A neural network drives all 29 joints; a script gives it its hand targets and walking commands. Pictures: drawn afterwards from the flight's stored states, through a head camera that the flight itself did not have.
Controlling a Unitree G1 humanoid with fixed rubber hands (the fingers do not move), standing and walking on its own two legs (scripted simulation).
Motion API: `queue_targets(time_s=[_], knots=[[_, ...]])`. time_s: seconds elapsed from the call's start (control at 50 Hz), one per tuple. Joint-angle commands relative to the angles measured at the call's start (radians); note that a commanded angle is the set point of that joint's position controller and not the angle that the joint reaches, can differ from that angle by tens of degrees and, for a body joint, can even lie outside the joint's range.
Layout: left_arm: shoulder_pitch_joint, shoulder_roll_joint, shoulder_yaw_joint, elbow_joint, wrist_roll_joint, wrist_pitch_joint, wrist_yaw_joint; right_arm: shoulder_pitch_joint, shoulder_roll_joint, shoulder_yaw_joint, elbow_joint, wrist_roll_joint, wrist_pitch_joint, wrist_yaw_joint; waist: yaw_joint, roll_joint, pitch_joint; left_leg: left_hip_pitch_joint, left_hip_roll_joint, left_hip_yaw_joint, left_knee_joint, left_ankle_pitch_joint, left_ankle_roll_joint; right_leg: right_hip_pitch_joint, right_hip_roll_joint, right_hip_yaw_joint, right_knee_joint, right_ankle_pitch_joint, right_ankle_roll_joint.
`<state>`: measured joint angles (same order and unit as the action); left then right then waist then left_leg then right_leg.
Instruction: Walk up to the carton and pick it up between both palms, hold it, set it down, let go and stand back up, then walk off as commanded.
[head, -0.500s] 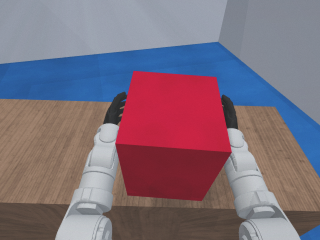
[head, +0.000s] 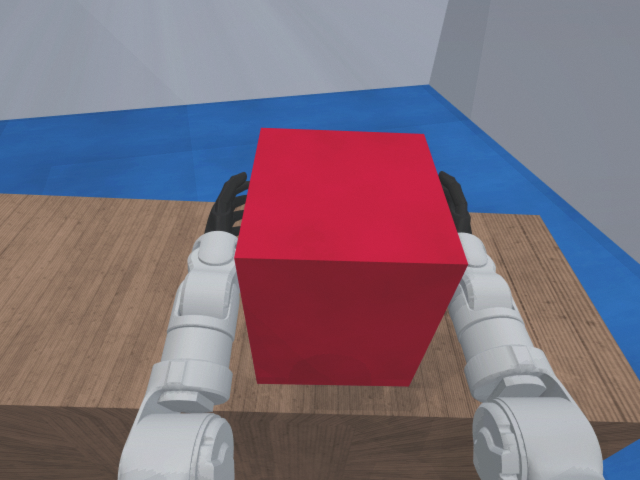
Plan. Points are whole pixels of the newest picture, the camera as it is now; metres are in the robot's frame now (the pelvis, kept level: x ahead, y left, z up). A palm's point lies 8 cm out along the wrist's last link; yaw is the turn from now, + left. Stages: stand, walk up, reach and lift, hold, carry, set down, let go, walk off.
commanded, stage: reach and lift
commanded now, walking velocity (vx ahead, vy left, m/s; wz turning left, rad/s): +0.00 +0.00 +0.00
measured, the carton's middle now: (338, 262) +0.36 +0.01 +0.11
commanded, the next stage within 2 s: hold in 0.84 s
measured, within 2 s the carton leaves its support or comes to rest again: neither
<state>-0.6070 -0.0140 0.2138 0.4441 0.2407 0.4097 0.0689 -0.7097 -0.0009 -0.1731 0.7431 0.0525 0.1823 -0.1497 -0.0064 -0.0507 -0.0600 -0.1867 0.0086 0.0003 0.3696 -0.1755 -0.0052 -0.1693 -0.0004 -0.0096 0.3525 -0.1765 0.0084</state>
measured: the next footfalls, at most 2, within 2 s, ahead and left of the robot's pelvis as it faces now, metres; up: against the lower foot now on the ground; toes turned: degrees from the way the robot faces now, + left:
none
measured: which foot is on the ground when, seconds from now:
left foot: down 0.00-1.00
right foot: down 0.00-1.00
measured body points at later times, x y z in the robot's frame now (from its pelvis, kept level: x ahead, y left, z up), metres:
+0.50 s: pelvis -0.02 +0.00 +0.00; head -0.05 +0.03 +0.45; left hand +0.36 +0.16 +0.17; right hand +0.37 -0.13 +0.17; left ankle +0.01 +0.12 -0.75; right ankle +0.01 -0.12 -0.75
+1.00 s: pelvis +0.00 +0.00 +0.00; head -0.01 +0.03 +0.45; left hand +0.39 +0.16 +0.19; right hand +0.40 -0.13 +0.18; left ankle +0.01 +0.12 -0.75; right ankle +0.01 -0.12 -0.75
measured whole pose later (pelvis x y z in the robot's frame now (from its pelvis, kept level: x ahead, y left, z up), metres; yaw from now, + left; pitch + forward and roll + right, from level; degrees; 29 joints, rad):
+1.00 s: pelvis +0.00 +0.00 +0.00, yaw +0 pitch -4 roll +0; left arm -0.58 -0.03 0.24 0.09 0.26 0.61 0.01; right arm -0.66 -0.01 -0.08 0.48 0.15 0.25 -0.19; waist -0.05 -0.05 0.03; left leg -0.10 0.01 0.00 0.35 -0.18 0.00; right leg -0.08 0.00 -0.01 0.33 -0.17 0.01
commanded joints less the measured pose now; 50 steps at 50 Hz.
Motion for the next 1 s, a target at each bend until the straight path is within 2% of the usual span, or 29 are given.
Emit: queue_targets(time_s=[0.0,0.04,0.06,0.1,0.14,0.16,0.22,0.26,0.3,0.32,0.36,0.38,0.42,0.46,0.48,0.5,0.54,0.58,0.62,0.68,0.74,0.82,0.86,0.88,0.9,0.92,0.94,0.96,0.98], knots=[[-0.592,-0.663,-0.480,-0.283,-0.150,-0.007,-0.166,-0.625,0.596,0.544,-0.411,0.139,-0.049,0.072,-0.052,0.070,-0.496,0.252,-0.070,0.002,0.002,0.434,-0.044,0.344,0.047,-0.042,-0.044,0.494,0.043],[-0.546,-0.641,-0.489,-0.357,-0.157,0.010,-0.164,-0.589,0.598,0.597,-0.478,0.174,-0.028,0.050,-0.057,0.065,-0.538,0.268,-0.076,-0.005,0.028,0.497,-0.052,0.381,0.047,-0.030,-0.027,0.623,0.056],[-0.499,-0.621,-0.475,-0.344,-0.136,0.032,-0.171,-0.546,0.568,0.594,-0.465,0.175,-0.013,0.041,-0.063,0.078,-0.486,0.261,-0.078,-0.010,0.024,0.475,-0.056,0.369,0.044,-0.029,-0.030,0.617,0.054],[-0.404,-0.574,-0.389,-0.270,-0.074,0.083,-0.199,-0.486,0.491,0.529,-0.396,0.147,0.021,0.037,-0.067,0.060,-0.352,0.252,-0.071,-0.007,-0.011,0.412,-0.047,0.341,0.045,-0.033,-0.051,0.533,0.046],[-0.325,-0.527,-0.310,-0.235,-0.009,0.132,-0.231,-0.423,0.452,0.515,-0.334,0.135,0.048,0.039,-0.052,0.056,-0.250,0.235,-0.069,0.005,-0.041,0.345,-0.032,0.345,0.040,-0.034,-0.068,0.459,0.042],[-0.322,-0.537,-0.306,-0.243,-0.005,0.151,-0.243,-0.443,0.441,0.517,-0.356,0.147,0.049,0.041,-0.042,0.057,-0.233,0.246,-0.066,0.013,-0.051,0.357,-0.026,0.346,0.042,-0.033,-0.075,0.448,0.037],[-0.391,-0.570,-0.373,-0.373,-0.047,0.147,-0.239,-0.518,0.463,0.561,-0.463,0.177,0.029,0.046,-0.050,0.070,-0.304,0.275,-0.058,0.007,-0.039,0.422,-0.034,0.346,0.053,-0.045,-0.070,0.436,0.035],[-0.465,-0.632,-0.487,-0.483,-0.116,0.123,-0.210,-0.593,0.500,0.604,-0.590,0.198,-0.001,0.052,-0.061,0.097,-0.420,0.327,-0.049,-0.010,-0.003,0.526,-0.056,0.320,0.067,-0.059,-0.053,0.448,0.032],[-0.493,-0.650,-0.536,-0.494,-0.148,0.112,-0.187,-0.621,0.503,0.598,-0.640,0.191,-0.016,0.057,-0.072,0.127,-0.460,0.361,-0.041,-0.023,0.020,0.555,-0.074,0.261,0.074,-0.069,-0.055,0.397,0.026],[-0.486,-0.644,-0.539,-0.460,-0.152,0.116,-0.181,-0.634,0.501,0.593,-0.639,0.190,-0.015,0.060,-0.069,0.119,-0.451,0.350,-0.043,-0.024,0.017,0.505,-0.067,0.244,0.072,-0.066,-0.066,0.362,0.024],[-0.488,-0.596,-0.456,-0.346,-0.104,0.135,-0.182,-0.616,0.460,0.497,-0.481,0.139,0.006,0.077,-0.068,0.111,-0.319,0.305,-0.035,-0.010,-0.036,0.311,-0.046,0.176,0.065,-0.068,-0.099,0.157,0.011],[-0.485,-0.576,-0.404,-0.289,-0.069,0.152,-0.189,-0.601,0.446,0.445,-0.406,0.108,0.017,0.090,-0.064,0.103,-0.232,0.251,-0.035,0.006,-0.077,0.166,-0.027,0.154,0.056,-0.070,-0.113,0.046,0.006],[-0.488,-0.548,-0.328,-0.227,-0.020,0.178,-0.208,-0.578,0.433,0.381,-0.276,0.069,0.033,0.109,-0.055,0.087,-0.106,0.163,-0.035,0.024,-0.143,-0.019,0.001,0.137,0.039,-0.073,-0.123,-0.094,0.002],[-0.521,-0.546,-0.295,-0.190,-0.010,0.183,-0.224,-0.615,0.448,0.344,-0.243,0.045,0.027,0.125,-0.058,0.056,-0.091,0.134,-0.034,0.037,-0.171,-0.110,0.023,0.132,0.032,-0.074,-0.127,-0.164,0.004],[-0.557,-0.548,-0.293,-0.182,-0.018,0.173,-0.228,-0.670,0.465,0.334,-0.273,0.030,0.013,0.126,-0.061,0.028,-0.112,0.121,-0.038,0.045,-0.171,-0.127,0.035,0.135,0.028,-0.078,-0.126,-0.171,0.008],[-0.615,-0.548,-0.296,-0.175,-0.032,0.160,-0.227,-0.714,0.483,0.317,-0.264,0.017,0.001,0.129,-0.058,0.032,-0.135,0.108,-0.040,0.047,-0.171,-0.148,0.040,0.132,0.026,-0.081,-0.116,-0.182,0.010],[-0.699,-0.587,-0.334,-0.193,-0.073,0.121,-0.211,-0.789,0.537,0.314,-0.308,0.014,-0.032,0.134,-0.061,0.028,-0.216,0.105,-0.038,0.044,-0.154,-0.137,0.037,0.127,0.029,-0.084,-0.100,-0.159,0.012],[-0.789,-0.639,-0.418,-0.233,-0.137,0.082,-0.186,-0.858,0.588,0.335,-0.360,0.028,-0.060,0.138,-0.071,0.057,-0.308,0.130,-0.038,0.033,-0.127,-0.105,0.021,0.103,0.028,-0.085,-0.088,-0.122,0.016],[-0.814,-0.652,-0.448,-0.256,-0.155,0.059,-0.163,-0.850,0.617,0.352,-0.343,0.038,-0.068,0.142,-0.067,0.066,-0.365,0.173,-0.038,0.029,-0.104,-0.049,0.008,0.091,0.036,-0.085,-0.083,-0.076,0.015],[-0.725,-0.601,-0.345,-0.140,-0.087,0.083,-0.166,-0.757,0.574,0.309,-0.203,0.016,-0.035,0.141,-0.058,0.046,-0.227,0.143,-0.040,0.038,-0.133,-0.098,0.017,0.086,0.029,-0.080,-0.109,-0.122,0.014],[-0.598,-0.540,-0.263,-0.122,-0.021,0.126,-0.197,-0.648,0.539,0.316,-0.146,0.026,-0.001,0.123,-0.052,0.019,-0.152,0.160,-0.051,0.051,-0.147,-0.019,0.025,0.171,0.023,-0.067,-0.120,-0.020,0.026],[-0.555,-0.550,-0.324,-0.266,-0.047,0.140,-0.222,-0.630,0.523,0.439,-0.290,0.110,0.006,0.082,-0.063,0.032,-0.264,0.240,-0.058,0.036,-0.077,0.270,-0.007,0.325,0.040,-0.064,-0.081,0.302,0.035],[-0.508,-0.577,-0.400,-0.383,-0.087,0.142,-0.223,-0.589,0.535,0.533,-0.418,0.171,0.009,0.057,-0.085,0.041,-0.375,0.292,-0.064,0.024,-0.027,0.429,-0.031,0.403,0.046,-0.055,-0.050,0.515,0.045],[-0.509,-0.587,-0.441,-0.480,-0.107,0.139,-0.217,-0.585,0.555,0.588,-0.503,0.202,0.007,0.046,-0.080,0.047,-0.460,0.320,-0.068,0.019,0.005,0.524,-0.040,0.445,0.053,-0.053,-0.028,0.629,0.050],[-0.491,-0.595,-0.477,-0.518,-0.129,0.142,-0.210,-0.582,0.554,0.617,-0.564,0.220,0.011,0.037,-0.092,0.063,-0.489,0.335,-0.067,0.007,0.023,0.580,-0.054,0.446,0.054,-0.046,-0.021,0.681,0.050],[-0.476,-0.597,-0.509,-0.562,-0.143,0.151,-0.205,-0.552,0.537,0.629,-0.590,0.230,0.020,0.030,-0.107,0.089,-0.495,0.352,-0.065,-0.001,0.035,0.616,-0.069,0.432,0.058,-0.049,-0.016,0.693,0.049],[-0.451,-0.603,-0.509,-0.552,-0.133,0.170,-0.201,-0.535,0.513,0.623,-0.589,0.225,0.035,0.027,-0.104,0.107,-0.463,0.353,-0.057,-0.007,0.035,0.615,-0.075,0.398,0.063,-0.051,-0.019,0.662,0.041],[-0.408,-0.582,-0.499,-0.527,-0.117,0.192,-0.206,-0.514,0.485,0.608,-0.585,0.222,0.048,0.025,-0.110,0.104,-0.410,0.344,-0.056,-0.008,0.024,0.576,-0.076,0.381,0.064,-0.053,-0.037,0.612,0.039],[-0.374,-0.571,-0.477,-0.511,-0.091,0.213,-0.210,-0.491,0.467,0.609,-0.583,0.216,0.064,0.023,-0.096,0.097,-0.370,0.328,-0.051,-0.009,0.013,0.551,-0.071,0.377,0.066,-0.053,-0.044,0.586,0.034]])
